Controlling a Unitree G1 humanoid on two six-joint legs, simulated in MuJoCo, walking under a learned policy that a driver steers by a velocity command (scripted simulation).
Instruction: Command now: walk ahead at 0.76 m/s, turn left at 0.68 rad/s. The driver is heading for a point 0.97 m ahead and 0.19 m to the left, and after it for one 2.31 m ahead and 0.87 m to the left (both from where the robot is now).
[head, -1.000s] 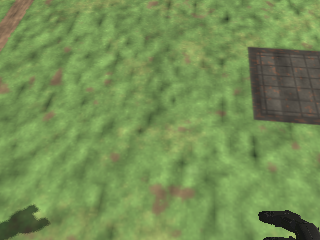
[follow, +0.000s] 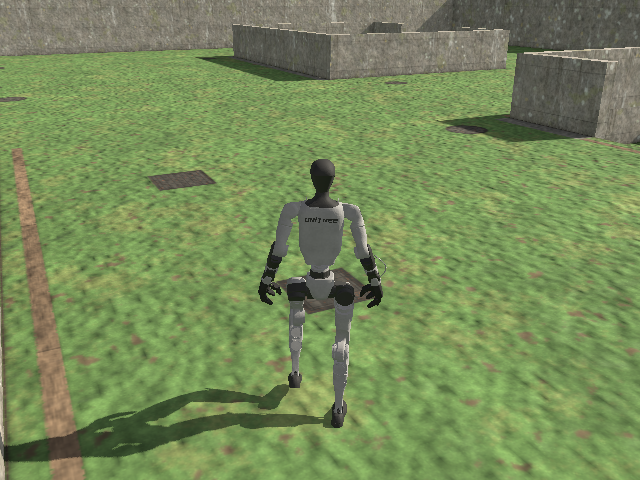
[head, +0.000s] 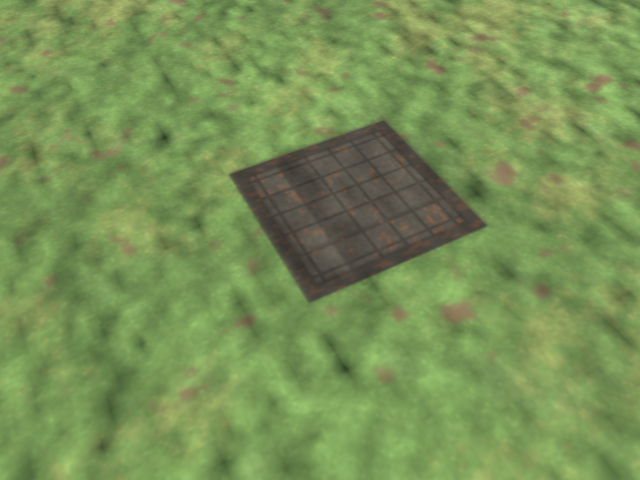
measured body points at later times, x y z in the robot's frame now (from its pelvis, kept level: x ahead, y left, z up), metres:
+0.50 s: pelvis +0.35 +0.13 -0.01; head +0.37 +0.14 +0.44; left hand +0.42 +0.42 -0.09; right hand +0.49 -0.13 -0.13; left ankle +0.29 +0.13 -0.74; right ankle +0.51 -0.02 -0.66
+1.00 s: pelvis +0.82 +0.27 +0.00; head +0.84 +0.27 +0.45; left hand +0.69 +0.53 -0.13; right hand +1.10 +0.12 -0.06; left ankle +0.93 +0.49 -0.67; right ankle +0.76 +0.22 -0.74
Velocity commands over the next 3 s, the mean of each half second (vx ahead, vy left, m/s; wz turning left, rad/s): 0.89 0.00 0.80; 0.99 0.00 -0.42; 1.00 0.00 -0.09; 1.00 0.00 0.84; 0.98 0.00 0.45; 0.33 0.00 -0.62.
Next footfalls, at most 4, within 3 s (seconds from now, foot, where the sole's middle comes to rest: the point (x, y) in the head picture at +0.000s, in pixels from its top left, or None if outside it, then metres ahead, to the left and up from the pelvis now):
0.26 left None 0.33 0.15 -0.78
0.74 right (245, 364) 0.80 0.23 -0.78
1.18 left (163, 247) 1.18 0.49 -0.78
1.56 right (249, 161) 1.54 0.27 -0.78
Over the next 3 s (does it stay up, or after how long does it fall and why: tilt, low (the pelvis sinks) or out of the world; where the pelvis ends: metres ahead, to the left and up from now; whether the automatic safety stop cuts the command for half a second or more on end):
stays up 2.33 0.96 -0.01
